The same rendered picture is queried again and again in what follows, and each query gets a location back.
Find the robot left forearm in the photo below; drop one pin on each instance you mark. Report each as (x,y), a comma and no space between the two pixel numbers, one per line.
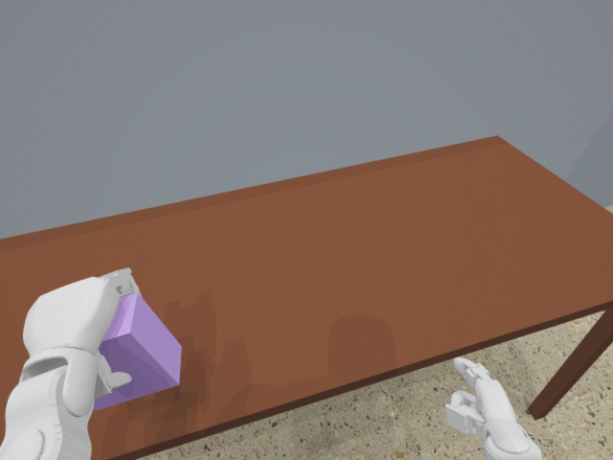
(48,411)

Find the left robot hand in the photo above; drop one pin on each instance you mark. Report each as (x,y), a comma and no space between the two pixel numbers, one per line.
(78,316)

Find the sponge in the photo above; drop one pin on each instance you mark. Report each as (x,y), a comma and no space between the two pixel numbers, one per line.
(138,343)

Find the table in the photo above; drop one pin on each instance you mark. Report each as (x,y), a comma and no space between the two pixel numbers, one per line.
(295,291)

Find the right robot hand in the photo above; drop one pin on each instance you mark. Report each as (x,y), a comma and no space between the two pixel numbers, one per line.
(469,414)

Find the robot right forearm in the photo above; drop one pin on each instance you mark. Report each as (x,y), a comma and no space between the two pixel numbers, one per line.
(507,440)

